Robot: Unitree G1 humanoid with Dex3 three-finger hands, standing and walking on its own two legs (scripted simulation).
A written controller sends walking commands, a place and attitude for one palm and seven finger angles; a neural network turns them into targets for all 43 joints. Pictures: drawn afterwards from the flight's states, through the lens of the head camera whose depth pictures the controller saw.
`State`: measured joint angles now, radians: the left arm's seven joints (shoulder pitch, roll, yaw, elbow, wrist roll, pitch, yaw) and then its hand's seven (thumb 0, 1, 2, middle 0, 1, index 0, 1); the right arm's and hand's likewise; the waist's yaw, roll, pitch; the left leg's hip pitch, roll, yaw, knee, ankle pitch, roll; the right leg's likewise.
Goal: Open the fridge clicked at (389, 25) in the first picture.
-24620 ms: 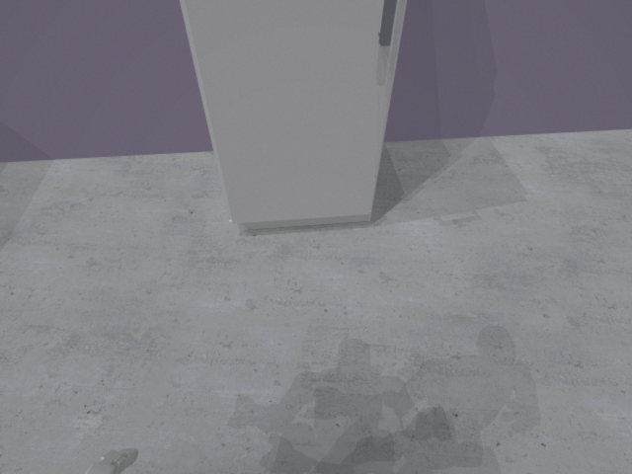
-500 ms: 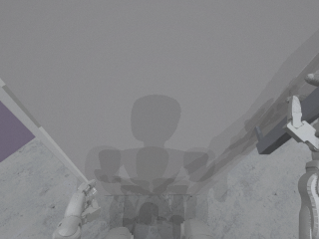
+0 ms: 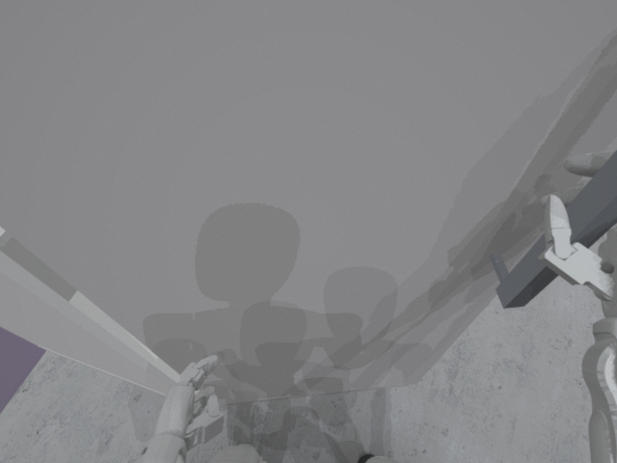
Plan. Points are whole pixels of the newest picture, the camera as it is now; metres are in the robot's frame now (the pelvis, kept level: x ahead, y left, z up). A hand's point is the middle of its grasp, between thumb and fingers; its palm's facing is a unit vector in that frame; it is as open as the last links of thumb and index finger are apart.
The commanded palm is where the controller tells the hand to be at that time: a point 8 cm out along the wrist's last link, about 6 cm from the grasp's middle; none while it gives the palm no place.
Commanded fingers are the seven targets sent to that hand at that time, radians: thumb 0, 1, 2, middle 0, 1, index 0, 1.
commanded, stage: stop walking and hold the door back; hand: right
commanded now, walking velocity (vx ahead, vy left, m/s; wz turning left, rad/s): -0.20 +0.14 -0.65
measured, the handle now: (593, 175) +0.33 -0.23 +0.23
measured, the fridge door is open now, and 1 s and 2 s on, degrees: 66 67 64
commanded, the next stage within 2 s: loosen the grip on the handle in 0.98 s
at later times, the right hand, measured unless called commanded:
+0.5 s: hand (569, 267) +0.27 -0.21 +0.19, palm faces +0.36 +0.92 -0.12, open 5.9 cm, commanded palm +0.24 -0.25 +0.17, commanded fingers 0.00 -0.90 -0.90 0.45 1.40 0.45 1.40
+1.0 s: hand (563, 246) +0.29 -0.21 +0.19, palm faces +0.35 +0.92 -0.16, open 5.6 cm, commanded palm +0.25 -0.27 +0.17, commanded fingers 0.00 -0.90 -0.90 0.45 1.40 0.45 1.40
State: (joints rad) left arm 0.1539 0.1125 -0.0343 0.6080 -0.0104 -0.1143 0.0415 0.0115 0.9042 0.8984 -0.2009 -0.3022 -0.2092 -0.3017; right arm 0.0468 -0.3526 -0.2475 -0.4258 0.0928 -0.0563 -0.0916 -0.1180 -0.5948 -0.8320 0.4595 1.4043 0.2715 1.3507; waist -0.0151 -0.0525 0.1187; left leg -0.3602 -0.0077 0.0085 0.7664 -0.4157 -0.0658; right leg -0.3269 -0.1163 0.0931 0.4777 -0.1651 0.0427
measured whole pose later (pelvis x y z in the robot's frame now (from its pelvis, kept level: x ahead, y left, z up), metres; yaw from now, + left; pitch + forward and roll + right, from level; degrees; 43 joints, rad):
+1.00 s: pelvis -0.14 +0.04 -0.01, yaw -9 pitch -2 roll +0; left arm 0.24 0.28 -0.02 0.77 -0.04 -0.06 0.12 0.01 0.91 0.90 -0.20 -0.30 -0.21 -0.30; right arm -0.90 -0.35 -0.20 0.90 0.03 -0.15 -0.05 -0.12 -0.62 -0.75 0.46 1.40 0.45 1.40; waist 0.03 -0.02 0.09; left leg -0.24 0.03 0.07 0.54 -0.26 0.01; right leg -0.40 -0.03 -0.04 0.84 -0.44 0.00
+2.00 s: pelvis -0.10 +0.04 +0.00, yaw -8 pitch +2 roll +0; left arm 0.31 0.28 0.03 0.73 -0.03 -0.06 0.04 0.01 0.91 0.90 -0.20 -0.30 -0.21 -0.30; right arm -0.70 -0.45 -0.35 0.68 0.02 -0.02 0.00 -0.01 0.55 -0.20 0.27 1.16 0.26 1.15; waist 0.06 -0.02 0.00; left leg -0.23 0.01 0.05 0.45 -0.26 0.01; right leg -0.28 -0.08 -0.08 0.46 -0.21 0.02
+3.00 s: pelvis -0.12 +0.02 -0.01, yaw -10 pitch -2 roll +1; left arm 0.16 0.24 -0.05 0.68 -0.06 -0.12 0.11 0.01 0.91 0.90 -0.20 -0.30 -0.21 -0.30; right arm -0.38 -0.44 -0.37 0.32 0.16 0.09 0.17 -0.01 0.56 -0.20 0.25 1.15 0.25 1.15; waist -0.04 -0.03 -0.01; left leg -0.16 0.04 0.07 0.44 -0.25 -0.02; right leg -0.24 -0.05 -0.06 0.49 -0.22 0.00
